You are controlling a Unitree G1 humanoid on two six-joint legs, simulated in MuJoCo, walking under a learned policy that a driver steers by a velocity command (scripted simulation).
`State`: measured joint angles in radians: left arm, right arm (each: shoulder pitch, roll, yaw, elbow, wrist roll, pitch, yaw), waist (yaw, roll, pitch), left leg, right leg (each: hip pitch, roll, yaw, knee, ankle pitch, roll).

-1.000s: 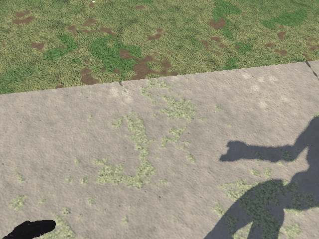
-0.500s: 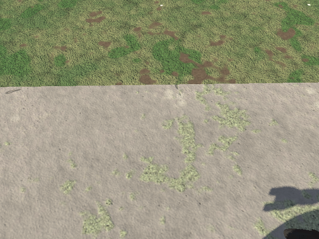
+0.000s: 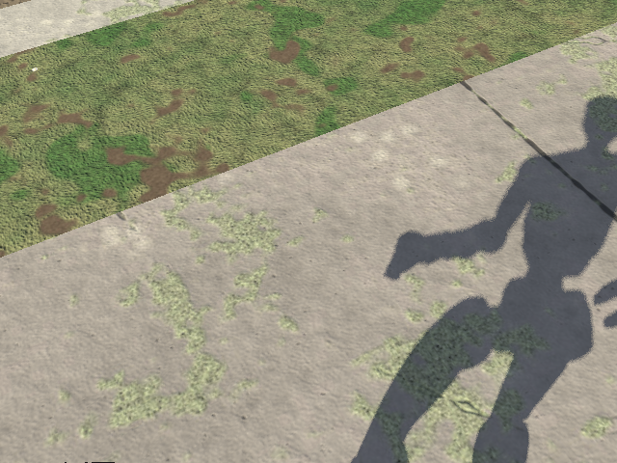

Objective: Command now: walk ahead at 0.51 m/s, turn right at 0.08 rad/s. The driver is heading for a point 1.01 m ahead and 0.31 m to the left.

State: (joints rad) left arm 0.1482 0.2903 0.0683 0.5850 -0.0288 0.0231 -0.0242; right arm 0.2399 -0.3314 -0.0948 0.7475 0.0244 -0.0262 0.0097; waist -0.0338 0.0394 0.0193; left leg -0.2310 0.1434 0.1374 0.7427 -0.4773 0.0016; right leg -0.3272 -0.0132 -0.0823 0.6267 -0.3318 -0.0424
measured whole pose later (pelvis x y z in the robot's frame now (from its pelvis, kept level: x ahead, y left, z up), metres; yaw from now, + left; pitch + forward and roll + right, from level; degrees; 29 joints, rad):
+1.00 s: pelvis +0.74 +0.16 +0.01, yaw +41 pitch +1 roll -2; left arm 0.26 0.31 0.04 0.76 0.05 -0.08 0.00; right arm 0.29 -0.35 -0.05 0.81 -0.03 -0.06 0.02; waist 0.00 0.03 0.03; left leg -0.35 -0.08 -0.09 1.30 -0.28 0.12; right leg -0.35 0.02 -0.04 0.55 -0.22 -0.01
